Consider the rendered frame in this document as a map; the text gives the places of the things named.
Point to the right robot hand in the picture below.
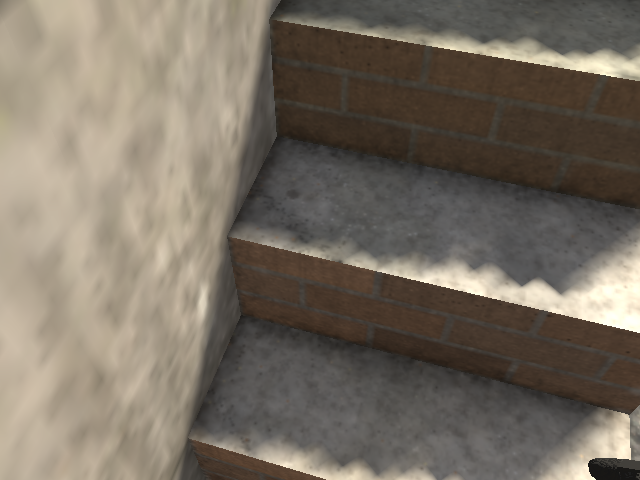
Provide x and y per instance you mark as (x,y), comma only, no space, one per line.
(614,469)

